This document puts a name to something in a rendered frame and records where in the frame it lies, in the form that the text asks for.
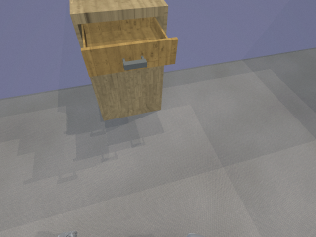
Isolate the handle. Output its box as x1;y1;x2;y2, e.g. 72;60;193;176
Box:
122;55;147;71

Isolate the cabinet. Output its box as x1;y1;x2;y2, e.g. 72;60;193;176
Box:
69;0;168;121

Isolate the drawer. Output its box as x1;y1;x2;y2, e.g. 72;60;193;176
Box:
81;17;178;77

